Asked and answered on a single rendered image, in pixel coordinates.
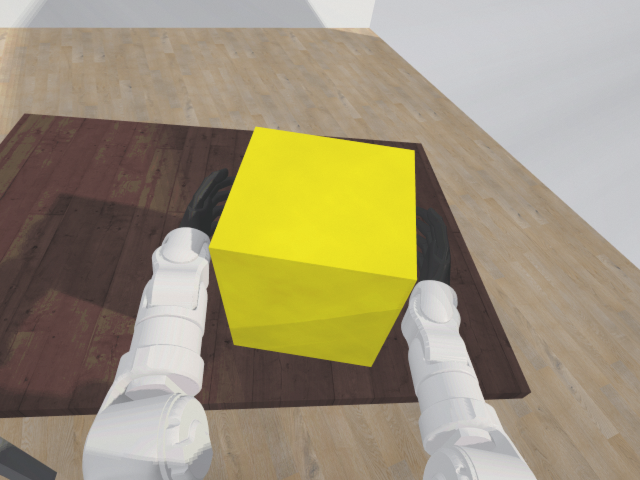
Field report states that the carton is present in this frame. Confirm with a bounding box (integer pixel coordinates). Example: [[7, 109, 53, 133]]
[[209, 127, 417, 367]]

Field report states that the left robot hand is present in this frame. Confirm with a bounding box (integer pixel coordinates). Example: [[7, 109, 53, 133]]
[[179, 168, 236, 238]]

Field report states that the robot left upper arm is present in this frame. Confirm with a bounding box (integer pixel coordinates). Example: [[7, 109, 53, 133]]
[[84, 393, 213, 480]]

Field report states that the table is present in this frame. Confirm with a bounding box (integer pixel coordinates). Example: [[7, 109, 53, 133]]
[[0, 113, 531, 480]]

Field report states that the robot left forearm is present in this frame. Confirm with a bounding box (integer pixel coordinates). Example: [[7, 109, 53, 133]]
[[82, 227, 211, 480]]

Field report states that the robot right upper arm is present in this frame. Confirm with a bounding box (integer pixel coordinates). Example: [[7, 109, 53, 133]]
[[423, 445, 537, 480]]

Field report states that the robot right forearm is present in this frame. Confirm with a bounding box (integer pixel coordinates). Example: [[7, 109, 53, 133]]
[[401, 280, 528, 466]]

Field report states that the right robot hand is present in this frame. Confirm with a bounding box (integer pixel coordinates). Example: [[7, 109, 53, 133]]
[[416, 207, 451, 286]]

